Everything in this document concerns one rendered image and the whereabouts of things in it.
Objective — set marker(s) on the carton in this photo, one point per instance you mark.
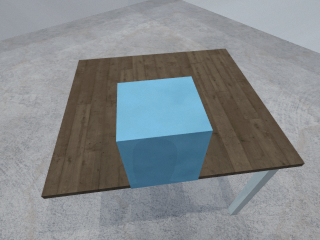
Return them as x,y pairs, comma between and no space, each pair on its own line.
162,131

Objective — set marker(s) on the table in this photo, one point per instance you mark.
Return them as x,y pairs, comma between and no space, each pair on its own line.
245,137

